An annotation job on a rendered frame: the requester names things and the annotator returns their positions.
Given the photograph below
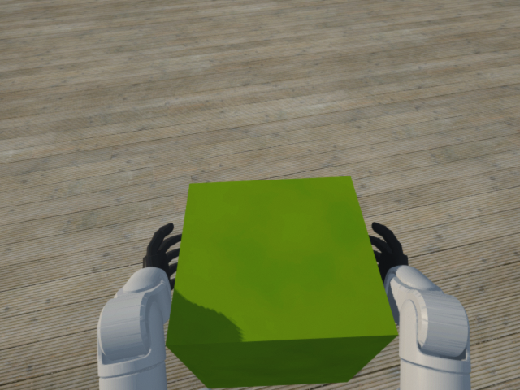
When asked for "robot right hand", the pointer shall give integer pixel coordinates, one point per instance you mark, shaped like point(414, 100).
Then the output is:
point(392, 253)

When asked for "right robot forearm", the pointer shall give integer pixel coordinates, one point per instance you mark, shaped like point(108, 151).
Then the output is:
point(434, 332)

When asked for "carton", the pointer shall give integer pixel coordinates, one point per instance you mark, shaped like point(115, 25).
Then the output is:
point(277, 284)

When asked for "left robot forearm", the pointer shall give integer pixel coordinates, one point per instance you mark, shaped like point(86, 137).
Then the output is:
point(130, 334)

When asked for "robot left hand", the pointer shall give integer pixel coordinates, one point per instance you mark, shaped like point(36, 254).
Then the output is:
point(156, 255)

